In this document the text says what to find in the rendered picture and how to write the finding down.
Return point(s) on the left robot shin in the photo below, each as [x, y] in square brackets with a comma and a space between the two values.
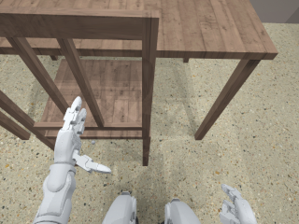
[127, 193]

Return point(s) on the robot right hand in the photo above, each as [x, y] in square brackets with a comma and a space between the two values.
[238, 213]

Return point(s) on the right robot thigh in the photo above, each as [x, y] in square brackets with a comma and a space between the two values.
[178, 212]

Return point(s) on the left robot forearm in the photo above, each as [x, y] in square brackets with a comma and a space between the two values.
[58, 188]

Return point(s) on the robot left hand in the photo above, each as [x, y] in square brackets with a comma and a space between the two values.
[68, 139]

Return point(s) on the chair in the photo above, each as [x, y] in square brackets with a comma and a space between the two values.
[117, 94]

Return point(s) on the table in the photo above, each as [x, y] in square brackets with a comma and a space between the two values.
[188, 29]

